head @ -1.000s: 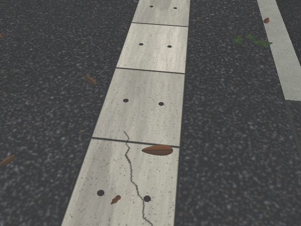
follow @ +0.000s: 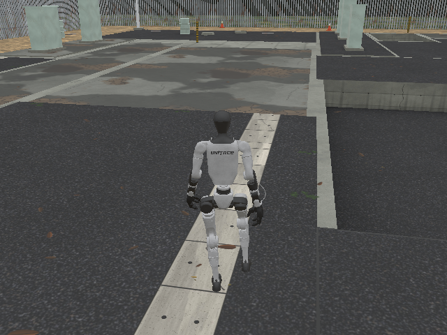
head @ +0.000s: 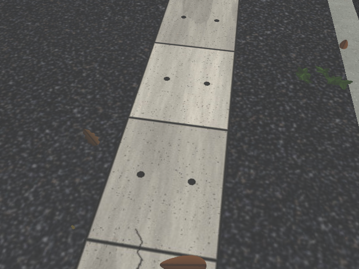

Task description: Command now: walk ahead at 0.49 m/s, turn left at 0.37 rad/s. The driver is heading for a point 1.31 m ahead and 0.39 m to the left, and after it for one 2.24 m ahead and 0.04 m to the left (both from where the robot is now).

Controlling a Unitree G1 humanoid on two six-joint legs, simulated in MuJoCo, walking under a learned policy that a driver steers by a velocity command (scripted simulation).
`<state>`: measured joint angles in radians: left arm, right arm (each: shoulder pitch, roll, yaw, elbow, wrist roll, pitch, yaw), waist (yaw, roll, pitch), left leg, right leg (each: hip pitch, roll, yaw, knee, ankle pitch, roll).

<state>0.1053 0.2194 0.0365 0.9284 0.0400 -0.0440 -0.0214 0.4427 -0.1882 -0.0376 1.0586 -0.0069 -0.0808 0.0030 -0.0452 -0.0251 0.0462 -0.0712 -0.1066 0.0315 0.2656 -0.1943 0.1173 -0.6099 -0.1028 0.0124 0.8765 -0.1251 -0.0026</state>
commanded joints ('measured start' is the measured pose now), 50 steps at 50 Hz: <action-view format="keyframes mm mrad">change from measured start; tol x32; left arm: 1 -94 42 2 -83 -9 -3 -2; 50 135 95 27 -180 9 23 -2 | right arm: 1 31 -134 -24 -53 0 -10 -5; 33 -489 -91 -18 -376 -34 72 78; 50 -112 -195 -56 -256 6 10 5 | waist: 1 3 79 43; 13 113 -257 -390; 32 85 -53 43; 40 -30 301 -330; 50 57 45 -35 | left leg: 1 -49 244 -221 -104 306 99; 11 -13 197 -247 342 587 27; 14 -570 60 -116 1003 -321 -12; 33 -543 164 75 410 102 -22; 38 -109 6 120 249 -41 88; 40 409 444 -700 76 -179 281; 50 -61 236 -250 -81 393 143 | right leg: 1 -15 35 -41 -129 104 28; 11 479 109 -21 -445 12 -50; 13 964 -370 617 -544 -186 -214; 19 486 -167 159 -680 34 -131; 37 715 -182 -268 -342 815 -101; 39 401 -137 -289 179 360 -46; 40 -46 90 -202 532 -420 22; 50 -17 -29 -25 146 -66 41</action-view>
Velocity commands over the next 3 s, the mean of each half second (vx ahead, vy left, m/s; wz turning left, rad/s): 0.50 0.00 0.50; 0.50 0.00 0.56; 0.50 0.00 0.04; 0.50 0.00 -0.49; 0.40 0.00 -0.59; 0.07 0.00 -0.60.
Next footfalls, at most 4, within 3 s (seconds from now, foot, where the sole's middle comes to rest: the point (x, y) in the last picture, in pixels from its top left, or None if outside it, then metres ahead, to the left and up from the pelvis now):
0.24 right None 0.32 -0.12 -0.78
0.76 left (132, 267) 0.50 0.16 -0.78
1.34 right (120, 183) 0.86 0.23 -0.78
1.84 left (57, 157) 1.00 0.52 -0.78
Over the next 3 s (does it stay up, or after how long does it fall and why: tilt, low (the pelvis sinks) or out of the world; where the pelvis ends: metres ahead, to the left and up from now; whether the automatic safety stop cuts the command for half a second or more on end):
stays up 1.28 0.46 -0.01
